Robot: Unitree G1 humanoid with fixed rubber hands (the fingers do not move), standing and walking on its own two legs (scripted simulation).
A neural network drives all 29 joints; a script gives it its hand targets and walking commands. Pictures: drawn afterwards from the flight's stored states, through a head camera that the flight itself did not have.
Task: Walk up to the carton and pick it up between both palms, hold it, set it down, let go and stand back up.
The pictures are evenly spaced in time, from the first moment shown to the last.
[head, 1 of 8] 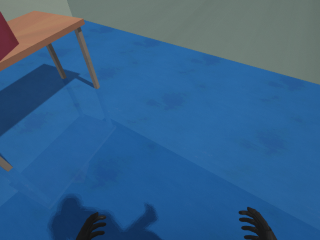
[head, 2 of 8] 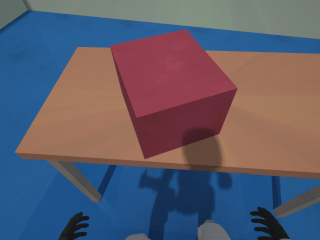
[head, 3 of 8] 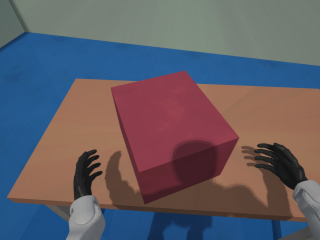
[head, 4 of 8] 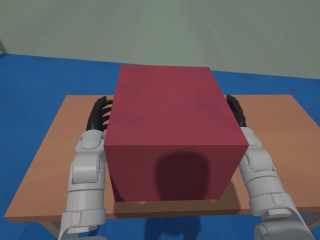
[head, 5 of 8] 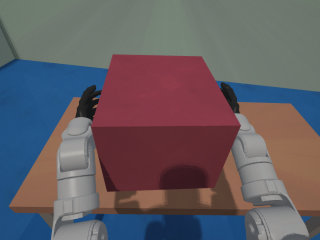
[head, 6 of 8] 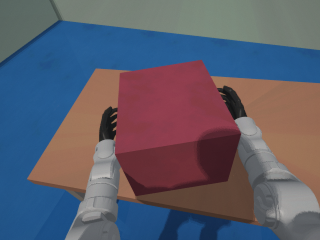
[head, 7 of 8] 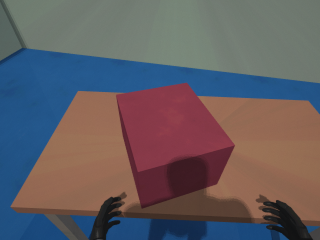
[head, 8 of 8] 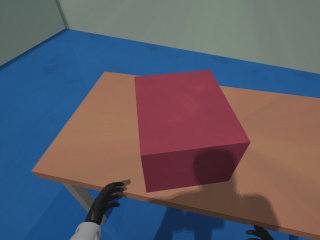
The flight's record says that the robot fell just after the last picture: no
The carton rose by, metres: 0.17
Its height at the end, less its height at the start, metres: +0.00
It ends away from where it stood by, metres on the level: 0.01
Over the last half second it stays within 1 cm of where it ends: yes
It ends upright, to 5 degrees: yes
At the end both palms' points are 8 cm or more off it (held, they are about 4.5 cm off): yes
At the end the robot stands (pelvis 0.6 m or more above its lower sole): yes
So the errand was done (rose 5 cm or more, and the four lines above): yes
